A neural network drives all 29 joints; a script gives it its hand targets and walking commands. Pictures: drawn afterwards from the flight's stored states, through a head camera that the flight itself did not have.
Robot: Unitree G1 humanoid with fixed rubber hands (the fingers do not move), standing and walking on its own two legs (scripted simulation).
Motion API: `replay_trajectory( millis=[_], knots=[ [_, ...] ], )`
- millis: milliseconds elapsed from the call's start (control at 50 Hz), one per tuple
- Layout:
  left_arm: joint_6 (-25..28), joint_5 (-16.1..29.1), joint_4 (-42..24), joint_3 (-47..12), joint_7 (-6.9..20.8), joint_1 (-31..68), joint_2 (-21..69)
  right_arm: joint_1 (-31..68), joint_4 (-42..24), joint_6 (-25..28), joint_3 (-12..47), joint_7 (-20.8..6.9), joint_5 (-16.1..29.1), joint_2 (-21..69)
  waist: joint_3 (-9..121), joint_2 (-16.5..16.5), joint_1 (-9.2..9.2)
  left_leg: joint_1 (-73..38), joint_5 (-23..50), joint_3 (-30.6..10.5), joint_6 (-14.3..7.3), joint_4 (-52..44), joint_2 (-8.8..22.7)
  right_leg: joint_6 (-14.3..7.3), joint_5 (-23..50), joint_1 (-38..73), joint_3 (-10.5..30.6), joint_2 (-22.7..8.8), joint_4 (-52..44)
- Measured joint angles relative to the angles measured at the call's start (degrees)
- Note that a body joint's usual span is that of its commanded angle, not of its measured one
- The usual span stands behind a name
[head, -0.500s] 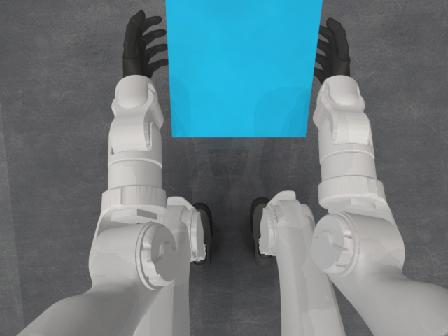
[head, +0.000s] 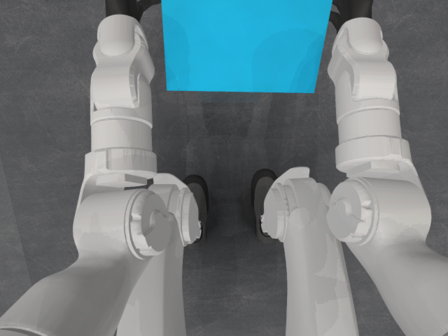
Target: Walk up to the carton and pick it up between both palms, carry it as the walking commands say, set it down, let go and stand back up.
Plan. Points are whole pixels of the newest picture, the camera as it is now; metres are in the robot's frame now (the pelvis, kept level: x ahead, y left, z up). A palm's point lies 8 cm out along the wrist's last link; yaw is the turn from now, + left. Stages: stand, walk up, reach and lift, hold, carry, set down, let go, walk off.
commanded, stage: set down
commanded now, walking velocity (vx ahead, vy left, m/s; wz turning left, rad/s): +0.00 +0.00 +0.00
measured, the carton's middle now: (234, 11) +0.56 -0.03 -0.25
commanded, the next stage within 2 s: none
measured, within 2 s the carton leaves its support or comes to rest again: rests again in 1.72 s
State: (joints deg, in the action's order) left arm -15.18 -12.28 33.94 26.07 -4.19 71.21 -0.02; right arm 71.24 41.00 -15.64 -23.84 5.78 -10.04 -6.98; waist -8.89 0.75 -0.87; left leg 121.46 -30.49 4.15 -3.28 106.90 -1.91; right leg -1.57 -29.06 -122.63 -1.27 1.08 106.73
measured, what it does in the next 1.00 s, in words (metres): lowers itself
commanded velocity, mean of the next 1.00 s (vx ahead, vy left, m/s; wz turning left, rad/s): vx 0.00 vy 0.00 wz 0.00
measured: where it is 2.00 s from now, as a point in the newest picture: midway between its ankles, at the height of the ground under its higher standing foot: (230, 221)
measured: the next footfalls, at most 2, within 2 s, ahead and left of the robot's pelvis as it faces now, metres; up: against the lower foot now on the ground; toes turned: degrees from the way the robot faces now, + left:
none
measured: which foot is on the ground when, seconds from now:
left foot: down 0.00-1.00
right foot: down 0.00-1.00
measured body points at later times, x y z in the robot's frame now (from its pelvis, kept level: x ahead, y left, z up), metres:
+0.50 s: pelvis -0.01 +0.00 -0.04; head +0.38 -0.01 +0.19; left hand +0.56 +0.12 -0.21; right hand +0.55 -0.18 -0.23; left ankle +0.10 +0.09 -0.43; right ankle +0.11 -0.10 -0.43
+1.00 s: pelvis +0.00 +0.00 -0.05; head +0.38 +0.00 +0.17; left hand +0.57 +0.13 -0.23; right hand +0.56 -0.18 -0.24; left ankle +0.10 +0.09 -0.43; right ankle +0.11 -0.10 -0.43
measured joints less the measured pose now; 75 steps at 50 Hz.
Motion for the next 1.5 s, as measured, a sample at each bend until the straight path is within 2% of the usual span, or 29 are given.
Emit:
replay_trajectory(
  millis=[160,240,360,540,1060,1500],
  knots=[
    [-0.02,0.65,2.7,-0.35,0.01,3.53,-2.21,3.81,3.71,0.24,0.32,-0.28,0.37,-1.64,-3.96,0.04,-0.56,1.27,-0.91,0.0,0.0,3.5,0.0,0.0,-0.93,-1.17,-0.17,0.05,3.41],
    [0.01,0.77,3.57,-0.44,0.05,5.25,-2.95,4.93,3.92,0.23,2.14,-0.14,2.3,-3.09,-7.04,0.04,-0.57,1.4,-1.22,0.0,0.0,4.84,0.0,0.0,-1.23,-1.27,-0.24,0.07,4.69],
    [0.11,4.16,3.71,-2.25,-0.48,7.48,-6.04,8.54,4.17,0.37,4.21,-0.07,5.11,-4.54,-11.52,0.04,-0.9,1.6,-1.6,0.0,0.0,7.39,0.0,0.0,-1.57,-1.47,-0.27,0.27,7.25],
    [0.16,4.61,6.58,-2.61,-0.28,9.47,-7.23,10.23,6.74,0.77,3.73,-0.18,5.17,-5.06,-12.78,0.04,-0.94,1.74,-1.94,0.0,0.0,10.02,0.0,-0.01,-2.01,-1.51,-0.45,0.26,9.82],
    [0.59,4.61,9.6,-2.6,1.96,11.68,-9.35,11.55,7.85,2.49,0.18,-6.02,5.17,-5.77,-13.97,0.04,-1.24,2.88,-3.16,0.0,-0.43,12.43,-1.12,-0.01,-4.13,-1.75,-0.6,-0.68,12.2],
    [1.72,4.61,10.71,-2.6,2.55,12.63,-9.79,11.92,8.07,3.64,-1.84,-7.74,5.17,-5.79,-14.69,0.31,-1.62,3.3,-3.79,-0.02,-0.49,13.75,-1.83,0.0,-5.34,-1.86,-0.61,-1.11,13.79]
  ],
)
